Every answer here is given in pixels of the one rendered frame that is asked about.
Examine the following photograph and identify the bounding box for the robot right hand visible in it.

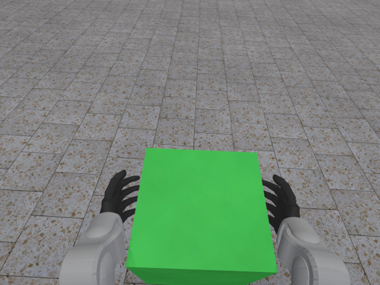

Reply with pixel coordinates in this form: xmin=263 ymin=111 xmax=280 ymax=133
xmin=262 ymin=175 xmax=300 ymax=234

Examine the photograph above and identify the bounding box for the carton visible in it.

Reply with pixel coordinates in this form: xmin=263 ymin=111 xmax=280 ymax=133
xmin=125 ymin=148 xmax=278 ymax=285

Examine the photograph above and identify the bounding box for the robot right forearm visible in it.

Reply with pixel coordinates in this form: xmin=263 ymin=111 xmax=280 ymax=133
xmin=276 ymin=217 xmax=351 ymax=285

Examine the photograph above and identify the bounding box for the robot left forearm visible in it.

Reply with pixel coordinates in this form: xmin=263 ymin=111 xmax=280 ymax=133
xmin=58 ymin=212 xmax=126 ymax=285

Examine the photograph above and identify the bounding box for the robot left hand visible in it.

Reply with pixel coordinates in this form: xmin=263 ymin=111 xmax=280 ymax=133
xmin=100 ymin=170 xmax=140 ymax=223

